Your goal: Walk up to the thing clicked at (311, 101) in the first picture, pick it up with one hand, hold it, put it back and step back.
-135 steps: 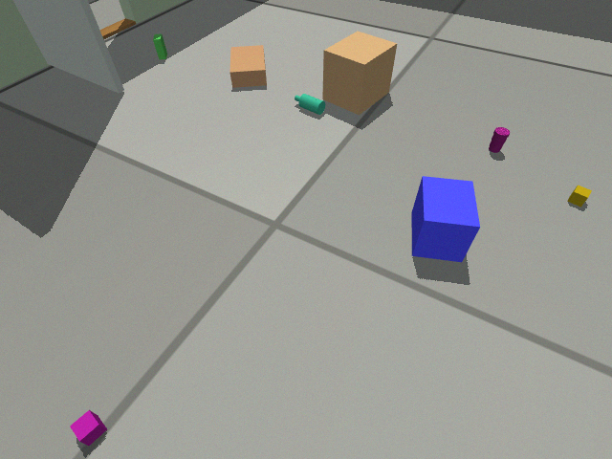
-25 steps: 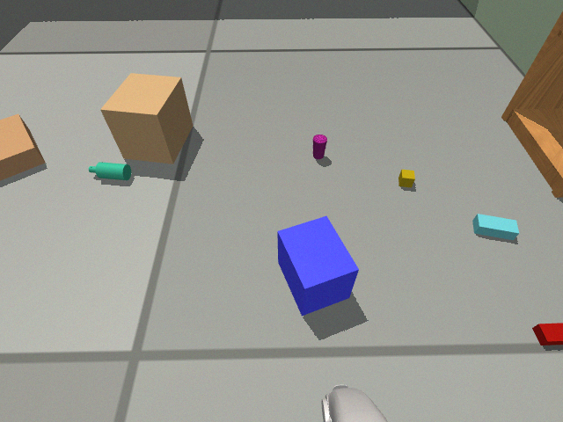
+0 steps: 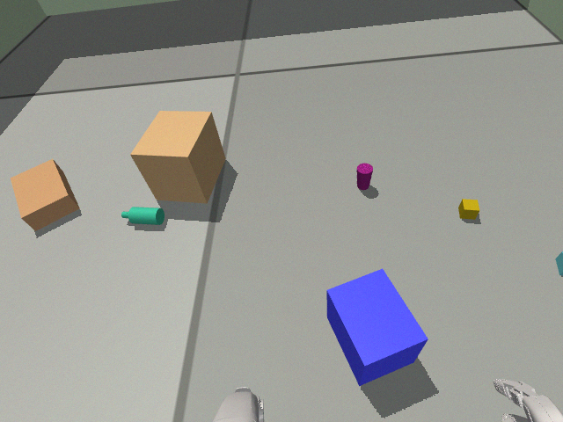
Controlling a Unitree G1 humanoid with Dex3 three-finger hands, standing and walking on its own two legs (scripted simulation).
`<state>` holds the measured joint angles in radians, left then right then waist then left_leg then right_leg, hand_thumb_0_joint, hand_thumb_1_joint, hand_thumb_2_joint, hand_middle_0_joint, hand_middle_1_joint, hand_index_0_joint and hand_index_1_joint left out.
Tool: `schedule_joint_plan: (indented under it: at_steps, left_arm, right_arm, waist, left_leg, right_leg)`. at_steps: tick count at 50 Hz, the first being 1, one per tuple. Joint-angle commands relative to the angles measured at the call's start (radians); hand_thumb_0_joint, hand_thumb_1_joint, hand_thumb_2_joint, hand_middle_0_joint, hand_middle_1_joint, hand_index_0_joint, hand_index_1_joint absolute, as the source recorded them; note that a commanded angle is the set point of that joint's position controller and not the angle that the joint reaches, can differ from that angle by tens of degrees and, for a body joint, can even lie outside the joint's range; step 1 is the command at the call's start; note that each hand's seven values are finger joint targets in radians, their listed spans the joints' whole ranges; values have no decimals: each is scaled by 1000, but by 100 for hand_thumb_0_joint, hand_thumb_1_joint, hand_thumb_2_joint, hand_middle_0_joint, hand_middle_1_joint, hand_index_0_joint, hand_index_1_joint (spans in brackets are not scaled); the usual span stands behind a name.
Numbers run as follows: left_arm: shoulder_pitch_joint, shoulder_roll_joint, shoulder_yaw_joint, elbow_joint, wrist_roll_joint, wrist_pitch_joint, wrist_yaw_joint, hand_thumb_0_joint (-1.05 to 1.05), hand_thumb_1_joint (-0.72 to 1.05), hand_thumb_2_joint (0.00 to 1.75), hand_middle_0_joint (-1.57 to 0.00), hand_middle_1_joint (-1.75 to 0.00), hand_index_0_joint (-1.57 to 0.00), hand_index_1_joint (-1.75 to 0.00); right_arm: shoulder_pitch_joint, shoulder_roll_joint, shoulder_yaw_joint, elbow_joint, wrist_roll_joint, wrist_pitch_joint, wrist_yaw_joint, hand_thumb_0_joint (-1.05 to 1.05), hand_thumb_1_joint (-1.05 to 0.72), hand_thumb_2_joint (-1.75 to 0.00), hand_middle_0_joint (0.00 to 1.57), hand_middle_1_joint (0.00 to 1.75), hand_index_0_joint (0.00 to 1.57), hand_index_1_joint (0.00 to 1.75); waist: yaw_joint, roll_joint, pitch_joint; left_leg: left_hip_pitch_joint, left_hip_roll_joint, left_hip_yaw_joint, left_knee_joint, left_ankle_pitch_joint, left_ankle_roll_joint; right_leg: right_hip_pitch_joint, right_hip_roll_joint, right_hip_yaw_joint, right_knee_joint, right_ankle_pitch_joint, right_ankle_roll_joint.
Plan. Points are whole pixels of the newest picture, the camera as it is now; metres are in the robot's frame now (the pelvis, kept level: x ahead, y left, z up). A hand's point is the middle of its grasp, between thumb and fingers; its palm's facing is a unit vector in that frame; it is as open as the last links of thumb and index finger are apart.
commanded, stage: walk up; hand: left
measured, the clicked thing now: (141, 215) +1.10 +0.80 -0.73
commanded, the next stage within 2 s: none
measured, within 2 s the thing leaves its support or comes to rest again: neither
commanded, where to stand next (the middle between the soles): +0.68 +0.58 m, yaw -10 degrees
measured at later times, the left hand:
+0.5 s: hand (90, 323) +0.31 +0.42 -0.13, palm faces -0.17 -0.86 -0.48, open 7.4 cm
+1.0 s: hand (15, 302) +0.37 +0.61 -0.14, palm faces -0.10 -0.82 -0.57, open 7.4 cm
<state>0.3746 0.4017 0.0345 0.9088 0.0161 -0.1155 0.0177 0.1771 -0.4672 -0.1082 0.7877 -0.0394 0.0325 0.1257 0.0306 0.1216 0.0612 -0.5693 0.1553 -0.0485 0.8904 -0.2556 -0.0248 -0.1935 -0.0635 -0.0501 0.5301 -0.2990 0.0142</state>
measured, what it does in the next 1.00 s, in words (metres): walks ahead: left foot, then right foot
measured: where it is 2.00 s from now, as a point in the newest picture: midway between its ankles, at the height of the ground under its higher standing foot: (171, 327)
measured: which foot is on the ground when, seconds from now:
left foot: up 0.00-0.10, down 0.12-0.56, up 0.58-0.96, down 0.98-1.00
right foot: down 0.00-0.14, up 0.16-0.52, down 0.54-1.00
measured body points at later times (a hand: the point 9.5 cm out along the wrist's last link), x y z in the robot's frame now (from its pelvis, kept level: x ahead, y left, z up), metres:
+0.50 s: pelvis +0.19 +0.15 +0.00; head +0.22 +0.11 +0.44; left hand +0.32 +0.46 -0.10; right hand +0.17 -0.18 -0.13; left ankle +0.15 +0.21 -0.73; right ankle +0.29 +0.05 -0.72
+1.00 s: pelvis +0.32 +0.28 -0.03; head +0.34 +0.26 +0.42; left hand +0.38 +0.65 -0.10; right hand +0.38 -0.07 -0.13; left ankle +0.39 +0.44 -0.73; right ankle +0.30 +0.07 -0.73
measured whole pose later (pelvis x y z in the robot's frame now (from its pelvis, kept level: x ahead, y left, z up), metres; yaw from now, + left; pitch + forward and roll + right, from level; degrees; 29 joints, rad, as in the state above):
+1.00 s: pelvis +0.32 +0.28 -0.03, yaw -4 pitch -2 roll -2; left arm 0.34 0.49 0.07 0.92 0.04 -0.09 0.05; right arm 0.25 -0.49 -0.13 0.82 -0.06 0.06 0.12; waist 0.01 0.07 0.07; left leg -0.44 0.13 -0.01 0.76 -0.31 -0.03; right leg -0.31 -0.18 -0.05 0.74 -0.40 0.01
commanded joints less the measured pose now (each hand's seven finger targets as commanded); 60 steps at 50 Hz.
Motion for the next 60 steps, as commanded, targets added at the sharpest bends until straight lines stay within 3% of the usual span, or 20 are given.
schedule_joint_plan:
  at_steps: [1,5,6,7,9,12,15,22,25,26,27,28,29,35,45,49,51,53,55,60]
  left_arm:
    - [-41,377,112,-82,6,-35,30,0,90,90,-20,-30,-20,-30]
    - [-130,355,99,-90,13,-17,36,0,90,90,-20,-30,-20,-30]
    - [-72,277,76,-83,12,-12,36,0,90,90,-20,-30,-20,-30]
    - [4,158,37,-83,-3,-5,35,0,90,90,-20,-30,-20,-30]
    - [-11,261,51,-46,-17,7,61,0,90,90,-20,-30,-20,-30]
    - [4,294,63,11,-41,6,40,0,90,90,-20,-30,-20,-30]
    - [32,254,57,16,-40,15,34,0,90,90,-20,-30,-20,-30]
    - [-92,216,56,-45,-34,20,34,0,90,90,-20,-30,-20,-30]
    - [69,227,81,-2,-28,17,45,0,90,90,-20,-30,-20,-30]
    - [158,281,105,17,-19,17,56,0,90,90,-20,-30,-20,-30]
    - [202,335,124,11,-11,16,68,0,90,90,-20,-30,-20,-30]
    - [122,368,122,-37,-9,19,75,0,90,90,-20,-30,-20,-30]
    - [32,365,117,-66,-21,24,87,0,90,90,-20,-30,-20,-30]
    - [-78,308,103,-75,-5,-7,67,0,90,90,-20,-30,-20,-30]
    - [-52,392,130,-72,19,-15,52,0,90,90,-20,-30,-20,-30]
    - [-117,320,99,-84,17,15,57,0,90,90,-20,-30,-20,-30]
    - [-31,181,49,-80,-9,33,63,0,90,90,-20,-30,-20,-30]
    - [-94,298,65,-50,-16,29,77,0,90,90,-20,-30,-20,-30]
    - [-31,310,73,1,-32,20,65,0,90,90,-20,-30,-20,-30]
    - [-18,245,59,0,-31,7,51,0,90,90,-20,-30,-20,-30]
  right_arm:
    - [-68,-144,-60,-83,-8,-28,15,0,-90,-90,20,30,20,30]
    - [137,-184,-93,-8,-17,-32,6,0,-90,-90,20,30,20,30]
    - [262,-237,-115,32,-24,-41,-8,0,-90,-90,20,30,20,30]
    - [285,-318,-128,23,-31,-51,-25,0,-90,-90,20,30,20,30]
    - [118,-348,-128,-20,19,-53,-42,0,-90,-90,20,30,20,30]
    - [51,-209,-78,-49,7,-63,-54,0,-90,-90,20,30,20,30]
    - [81,-188,-67,-44,11,-74,-60,0,-90,-90,20,30,20,30]
    - [76,-154,-56,-94,-20,-50,-54,0,-90,-90,20,30,20,30]
    - [26,-135,-46,-125,-10,-36,-51,0,-90,-90,20,30,20,30]
    - [43,-111,-37,-135,-6,-35,-52,0,-90,-90,20,30,20,30]
    - [107,-65,-22,-131,-1,-34,-53,0,-90,-90,20,30,20,30]
    - [192,-117,-32,-108,-7,-13,-54,0,-90,-90,20,30,20,30]
    - [193,-199,-58,-97,-19,4,-60,0,-90,-90,20,30,20,30]
    - [197,-161,-51,-25,-2,16,-38,0,-90,-90,20,30,20,30]
    - [37,-157,-61,-66,-17,11,-4,0,-90,-90,20,30,20,30]
    - [259,-198,-95,21,-27,-4,-26,0,-90,-90,20,30,20,30]
    - [220,-329,-109,-20,-32,-22,-48,0,-90,-90,20,30,20,30]
    - [142,-353,-110,-35,2,-16,-53,0,-90,-90,20,30,20,30]
    - [101,-241,-74,-54,-5,-24,-68,0,-90,-90,20,30,20,30]
    - [129,-186,-53,-76,-11,-32,-67,0,-90,-90,20,30,20,30]
  waist:
    - [-23,-264,-7]
    - [-167,-161,-94]
    - [-223,58,-165]
    - [-204,348,-128]
    - [-126,215,-68]
    - [-75,63,-11]
    - [-69,77,-58]
    - [-83,35,-26]
    - [22,-84,-110]
    - [69,-178,-163]
    - [81,-342,-195]
    - [31,-259,-205]
    - [15,-155,-167]
    - [-51,-199,9]
    - [-14,-308,-21]
    - [-167,-78,-132]
    - [-138,291,-47]
    - [-121,211,13]
    - [-87,118,36]
    - [-85,105,-16]
  left_leg:
    - [159,3,44,-137,82,17]
    - [489,-67,112,-242,-37,58]
    - [648,-60,26,-346,-149,93]
    - [659,152,-316,-526,-260,109]
    - [515,253,-526,-674,-378,216]
    - [404,104,-152,-570,50,140]
    - [485,86,-55,-523,309,184]
    - [386,63,50,-534,364,198]
    - [294,3,111,-290,394,123]
    - [214,-41,150,-110,367,69]
    - [10,-134,134,92,-141,28]
    - [-76,-143,-1,254,-315,-5]
    - [-113,-100,-59,361,-315,-15]
    - [0,-83,-109,297,-72,12]
    - [101,-2,31,-80,-81,13]
    - [486,-103,100,-305,-126,54]
    - [457,169,-457,-630,-406,112]
    - [355,207,-508,-687,-515,227]
    - [375,102,-250,-547,-220,200]
    - [444,84,-90,-440,378,280]
  right_leg:
    - [-188,-184,135,-202,-34,-206]
    - [-333,-165,88,75,-9,-157]
    - [-401,-83,13,408,55,-109]
    - [-585,83,40,667,-259,-54]
    - [-604,31,110,771,-215,-88]
    - [-478,-13,130,631,-51,-73]
    - [-427,-4,81,496,-29,-42]
    - [-229,30,-60,185,87,-46]
    - [98,51,-53,-26,259,-64]
    - [255,15,1,-76,224,-92]
    - [399,-201,344,-148,144,-165]
    - [341,-394,648,-206,-103,-246]
    - [259,-456,739,-230,-305,-346]
    - [-93,-202,226,-235,-64,-195]
    - [-139,-199,123,-135,-97,-209]
    - [-329,-126,22,284,-48,-135]
    - [-629,108,7,694,-317,-48]
    - [-600,7,89,759,-227,-75]
    - [-561,-7,103,655,-122,-67]
    - [-398,-8,-31,350,-112,-31]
